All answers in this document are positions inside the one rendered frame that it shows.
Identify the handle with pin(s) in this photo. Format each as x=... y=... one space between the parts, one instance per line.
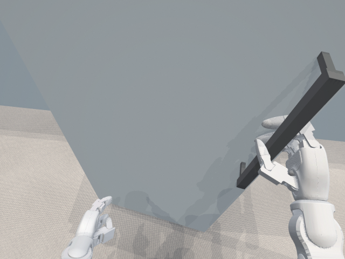
x=324 y=88

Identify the right robot hand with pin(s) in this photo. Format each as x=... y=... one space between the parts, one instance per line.
x=308 y=160

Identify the fridge door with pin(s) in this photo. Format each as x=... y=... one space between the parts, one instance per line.
x=161 y=100

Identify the robot right forearm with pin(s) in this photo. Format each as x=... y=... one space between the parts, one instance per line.
x=314 y=231

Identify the left robot hand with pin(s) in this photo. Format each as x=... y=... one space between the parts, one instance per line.
x=91 y=222

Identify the robot left forearm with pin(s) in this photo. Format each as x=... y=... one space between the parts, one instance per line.
x=80 y=247

